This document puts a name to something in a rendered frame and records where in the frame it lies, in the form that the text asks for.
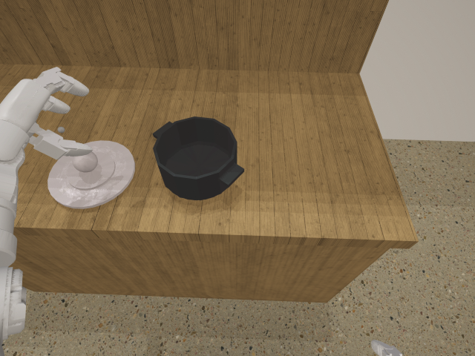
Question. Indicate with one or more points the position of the left robot forearm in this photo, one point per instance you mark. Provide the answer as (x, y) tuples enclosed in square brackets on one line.
[(13, 141)]

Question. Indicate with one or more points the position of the table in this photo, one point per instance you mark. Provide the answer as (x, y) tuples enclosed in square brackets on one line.
[(318, 201)]

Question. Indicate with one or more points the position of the robot left hand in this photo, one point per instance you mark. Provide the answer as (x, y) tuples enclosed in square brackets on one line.
[(31, 96)]

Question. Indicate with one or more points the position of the lid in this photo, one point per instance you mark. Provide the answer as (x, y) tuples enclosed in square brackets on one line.
[(112, 175)]

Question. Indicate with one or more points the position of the pot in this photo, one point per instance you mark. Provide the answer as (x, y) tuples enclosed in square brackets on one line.
[(197, 157)]

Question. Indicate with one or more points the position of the knob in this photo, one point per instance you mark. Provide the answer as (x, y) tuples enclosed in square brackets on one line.
[(85, 163)]

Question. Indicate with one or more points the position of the left robot upper arm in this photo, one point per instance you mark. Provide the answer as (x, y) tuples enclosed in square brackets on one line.
[(12, 303)]

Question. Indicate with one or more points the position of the robot right hand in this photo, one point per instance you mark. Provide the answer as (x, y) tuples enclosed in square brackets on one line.
[(382, 349)]

